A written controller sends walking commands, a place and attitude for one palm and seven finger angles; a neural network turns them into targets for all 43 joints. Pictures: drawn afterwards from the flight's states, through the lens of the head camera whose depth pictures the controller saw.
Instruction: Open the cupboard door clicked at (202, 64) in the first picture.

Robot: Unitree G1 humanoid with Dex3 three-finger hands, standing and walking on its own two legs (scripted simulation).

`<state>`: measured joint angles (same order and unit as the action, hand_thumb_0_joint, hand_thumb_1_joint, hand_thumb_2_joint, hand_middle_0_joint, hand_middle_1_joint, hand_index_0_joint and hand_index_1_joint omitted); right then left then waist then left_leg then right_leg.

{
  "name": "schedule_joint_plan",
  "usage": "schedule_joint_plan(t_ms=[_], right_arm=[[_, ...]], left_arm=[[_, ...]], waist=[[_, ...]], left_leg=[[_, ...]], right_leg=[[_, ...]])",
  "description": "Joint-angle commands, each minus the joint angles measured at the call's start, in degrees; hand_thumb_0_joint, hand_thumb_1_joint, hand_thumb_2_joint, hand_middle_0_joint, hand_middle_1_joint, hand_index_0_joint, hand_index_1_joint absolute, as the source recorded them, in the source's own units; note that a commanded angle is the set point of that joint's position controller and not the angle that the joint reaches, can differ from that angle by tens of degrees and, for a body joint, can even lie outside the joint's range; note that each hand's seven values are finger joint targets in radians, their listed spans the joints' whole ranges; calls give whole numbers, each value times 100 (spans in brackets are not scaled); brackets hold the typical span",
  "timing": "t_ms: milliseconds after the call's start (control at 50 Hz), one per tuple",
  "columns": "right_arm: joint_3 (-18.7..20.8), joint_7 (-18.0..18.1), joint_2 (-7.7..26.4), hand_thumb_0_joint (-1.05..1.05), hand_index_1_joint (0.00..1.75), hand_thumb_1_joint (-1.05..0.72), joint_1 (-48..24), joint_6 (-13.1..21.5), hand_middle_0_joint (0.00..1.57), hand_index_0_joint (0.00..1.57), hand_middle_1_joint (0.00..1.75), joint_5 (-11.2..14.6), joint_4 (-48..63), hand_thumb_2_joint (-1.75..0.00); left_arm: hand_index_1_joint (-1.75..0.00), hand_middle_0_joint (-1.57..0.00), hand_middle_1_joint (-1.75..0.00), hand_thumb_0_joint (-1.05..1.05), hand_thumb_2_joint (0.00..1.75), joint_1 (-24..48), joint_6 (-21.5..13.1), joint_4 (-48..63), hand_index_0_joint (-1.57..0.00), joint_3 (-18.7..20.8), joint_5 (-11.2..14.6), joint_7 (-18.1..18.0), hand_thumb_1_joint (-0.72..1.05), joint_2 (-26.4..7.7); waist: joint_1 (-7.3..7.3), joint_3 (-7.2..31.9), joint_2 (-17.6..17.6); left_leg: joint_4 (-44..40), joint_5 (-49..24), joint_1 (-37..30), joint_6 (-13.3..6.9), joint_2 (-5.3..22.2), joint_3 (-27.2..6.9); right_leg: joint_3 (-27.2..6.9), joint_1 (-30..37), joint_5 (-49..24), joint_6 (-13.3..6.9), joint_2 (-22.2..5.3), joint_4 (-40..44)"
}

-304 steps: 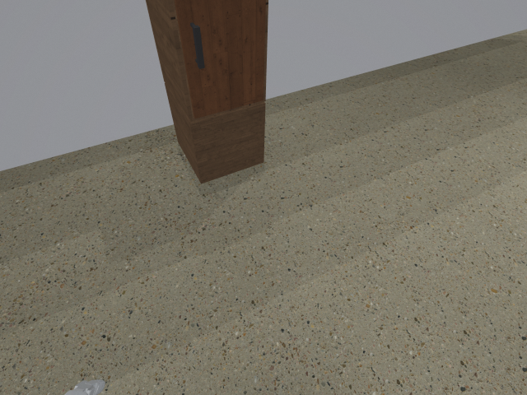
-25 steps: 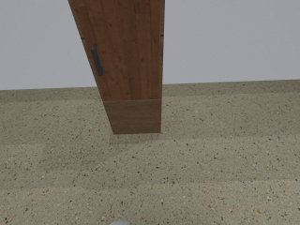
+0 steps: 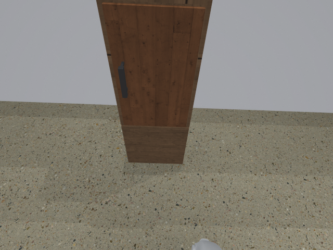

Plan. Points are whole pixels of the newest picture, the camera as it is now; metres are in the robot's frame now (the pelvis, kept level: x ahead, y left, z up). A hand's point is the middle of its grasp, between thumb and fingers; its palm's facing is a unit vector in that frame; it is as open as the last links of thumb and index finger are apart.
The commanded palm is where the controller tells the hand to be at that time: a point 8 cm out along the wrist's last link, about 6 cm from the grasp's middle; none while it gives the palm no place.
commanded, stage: take the last steps up to it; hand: left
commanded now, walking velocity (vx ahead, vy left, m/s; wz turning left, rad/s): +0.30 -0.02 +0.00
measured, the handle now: (123, 80) +0.75 +0.21 -0.03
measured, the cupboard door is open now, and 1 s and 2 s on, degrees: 0 0 0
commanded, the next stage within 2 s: come to a stop and stand still in 0.42 s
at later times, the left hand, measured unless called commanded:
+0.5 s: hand (119, 246) +0.17 +0.14 -0.16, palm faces +0.08 -0.98 -0.21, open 7.3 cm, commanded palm none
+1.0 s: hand (117, 227) +0.22 +0.15 -0.18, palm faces +0.03 -0.96 -0.27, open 7.4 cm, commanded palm none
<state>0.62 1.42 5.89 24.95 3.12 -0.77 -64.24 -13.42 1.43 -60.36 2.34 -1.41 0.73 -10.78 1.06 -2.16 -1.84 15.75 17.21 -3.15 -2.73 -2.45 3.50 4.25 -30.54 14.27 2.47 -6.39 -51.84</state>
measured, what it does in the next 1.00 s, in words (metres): walks ahead: right foot, then left foot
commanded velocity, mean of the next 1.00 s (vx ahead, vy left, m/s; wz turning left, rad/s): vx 0.03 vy -0.03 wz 0.02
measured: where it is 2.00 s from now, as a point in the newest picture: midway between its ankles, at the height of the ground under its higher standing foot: outside the picture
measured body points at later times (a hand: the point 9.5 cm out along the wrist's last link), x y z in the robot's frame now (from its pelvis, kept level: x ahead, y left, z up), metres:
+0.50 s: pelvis +0.15 -0.05 +0.00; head +0.15 -0.05 +0.45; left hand +0.17 +0.19 -0.15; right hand +0.21 -0.28 -0.15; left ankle +0.22 +0.10 -0.70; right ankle +0.16 -0.13 -0.74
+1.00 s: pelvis +0.18 -0.05 -0.01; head +0.21 -0.06 +0.44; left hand +0.22 +0.20 -0.16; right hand +0.26 -0.29 -0.17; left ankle +0.24 +0.09 -0.74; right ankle +0.17 -0.17 -0.73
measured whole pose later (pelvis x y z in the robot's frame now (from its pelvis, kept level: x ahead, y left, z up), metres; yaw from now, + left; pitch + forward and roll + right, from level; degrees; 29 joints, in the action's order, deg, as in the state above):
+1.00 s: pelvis +0.18 -0.05 -0.01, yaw -1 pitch -1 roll +1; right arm 3.2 1.7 10.2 7.5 -1.4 -1.1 -59.1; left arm -13.5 2.3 -57.7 3.2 -1.2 -1.6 -11.4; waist -0.1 -4.3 0.3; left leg 28.8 9.2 18.3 1.4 5.0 6.5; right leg 3.0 -17.4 22.6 1.5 -3.5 -40.2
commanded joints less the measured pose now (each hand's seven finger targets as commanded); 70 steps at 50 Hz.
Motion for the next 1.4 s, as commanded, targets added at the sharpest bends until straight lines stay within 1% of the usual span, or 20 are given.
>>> schedule_joint_plan(t_ms=[0,60,100,120,140,160,200,300,500,560,620,720,840,960,1000,1020,1100,1200,1260,1380], right_arm=[[240,85,954,0,30,-90,554,79,20,20,30,-68,-21,-90],[259,90,1009,0,30,-90,421,69,20,20,30,-93,-61,-90],[257,69,1026,0,30,-90,363,73,20,20,30,-33,-100,-90],[246,24,902,0,30,-90,369,105,20,20,30,26,-30,-90],[212,-5,610,0,30,-90,585,149,20,20,30,81,149,-90],[243,-5,800,0,30,-90,307,90,20,20,30,97,209,-90],[309,-69,641,0,30,-90,-304,2,20,20,30,6,372,-90],[264,-144,290,0,30,-90,204,-277,20,20,30,-105,211,-90],[227,-234,540,0,30,-90,-1132,-154,20,20,30,-45,749,-90],[111,-122,519,0,30,-90,-839,-76,20,20,30,-34,498,-90],[142,25,1157,0,30,-90,-792,-93,20,20,30,-1,405,-90],[290,234,1267,0,30,-90,-983,-247,20,20,30,9,409,-90],[450,184,1333,0,30,-90,-1392,-343,20,20,30,-33,703,-90],[460,22,1266,0,30,-90,-1734,-427,20,20,30,-36,795,-90],[315,-66,577,0,30,-90,-1461,-502,20,20,30,42,897,-90],[328,-95,724,0,30,-90,-1680,-550,20,20,30,16,968,-90],[318,-96,752,0,30,-90,-1097,-556,20,20,30,-13,580,-90],[178,-4,581,0,30,-90,-888,-412,20,20,30,5,407,-90],[94,61,711,0,30,-90,-623,-252,20,20,30,-20,160,-90],[47,98,665,0,30,-90,-675,-247,20,20,30,-1,-36,-90]], left_arm=[[-30,-20,-30,0,90,1029,-256,693,-20,64,47,41,90,-176],[-30,-20,-30,0,90,807,-313,674,-20,113,46,44,90,-159],[-30,-20,-30,0,90,-399,-408,310,-20,187,18,16,90,-379],[-30,-20,-30,0,90,-1270,-491,52,-20,300,-25,-39,90,-754],[-30,-20,-30,0,90,-1982,-519,-121,-20,447,-9,-110,90,-1353],[-30,-20,-30,0,90,-1840,-506,-98,-20,454,101,-119,90,-1470],[-30,-20,-30,0,90,-677,-453,207,-20,324,95,-185,90,-886],[-30,-20,-30,0,90,-208,-562,246,-20,113,3,-206,90,-191],[-30,-20,-30,0,90,-685,-538,12,-20,163,-12,-155,90,-663],[-30,-20,-30,0,90,-613,-413,-97,-20,50,52,-229,90,-348],[-30,-20,-30,0,90,-1234,-272,-235,-20,-115,93,-310,90,41],[-30,-20,-30,0,90,-966,-7,-138,-20,2,53,-292,90,-294],[-30,-20,-30,0,90,-685,100,260,-20,156,30,-229,90,-202],[-30,-20,-30,0,90,-1112,14,186,-20,139,18,-209,90,-238],[-30,-20,-30,0,90,-634,-100,356,-20,168,-52,-247,90,-956],[-30,-20,-30,0,90,-367,-86,504,-20,173,-17,-240,90,-1106],[-30,-20,-30,0,90,425,-97,571,-20,123,-12,-265,90,-800],[-30,-20,-30,0,90,-107,-169,304,-20,100,51,-269,90,-680],[-30,-20,-30,0,90,-203,-189,133,-20,13,154,-258,90,-403],[-30,-20,-30,0,90,-155,-187,-129,-20,-14,149,-248,90,-423]], waist=[[211,-810,802],[36,-710,797],[-508,-46,350],[-851,493,-183],[-901,1282,-1405],[-872,1303,-950],[-506,99,49],[132,-134,-341],[-203,-248,-377],[-37,-46,-114],[-227,326,937],[-67,423,1102],[-72,854,902],[-365,472,933],[-125,47,-1172],[-269,-42,-1048],[69,-291,-744],[-148,142,-466],[-176,291,366],[-222,197,559]], left_leg=[[-402,-2259,249,-771,1802,-959],[21,-2808,557,-677,1764,-793],[1420,-3449,954,-421,1388,-459],[2820,-2617,1953,-171,1018,-144],[4744,952,3235,98,130,201],[5740,1561,3320,11,302,-410],[6029,679,3663,-29,793,-604],[4643,-149,2819,275,924,-223],[2290,-205,2654,345,810,23],[801,-1473,1188,408,684,-3],[748,-4398,622,-240,2055,-945],[446,-5571,550,-783,2371,-1167],[522,-4051,713,-809,2264,-761],[684,-633,2304,-221,1650,-522],[1992,833,2831,422,584,134],[2617,1090,2387,371,562,-83],[3520,602,2380,270,549,-322],[1680,356,1904,373,553,-167],[453,-1476,1069,199,960,-719],[312,-934,1537,247,945,-539]], right_leg=[[56,-508,58,-159,22,767],[206,442,134,-357,258,1440],[348,2218,-394,-476,538,2176],[-540,3662,-389,-785,-220,2341],[-2977,4735,-1099,-1483,-1889,3078],[-3458,4118,-272,-1770,-2161,3594],[-2693,2439,1339,-1560,-1818,4055],[-698,1065,-71,-1073,-900,4327],[-667,1927,-606,-1249,-1077,4041],[-166,1655,-1566,-775,-470,3018],[115,1502,616,-181,175,2359],[-301,951,1676,-97,210,356],[-412,595,1401,-26,272,-412],[6,2274,26,-125,349,2263],[-1737,1711,455,-639,-1062,3869],[-1869,822,1167,-990,-1357,4240],[-1258,770,763,-1036,-774,4012],[-1047,1959,-987,-1125,-634,3404],[-726,1808,-1143,-584,-122,2978],[-594,2456,-961,-444,-19,3216]])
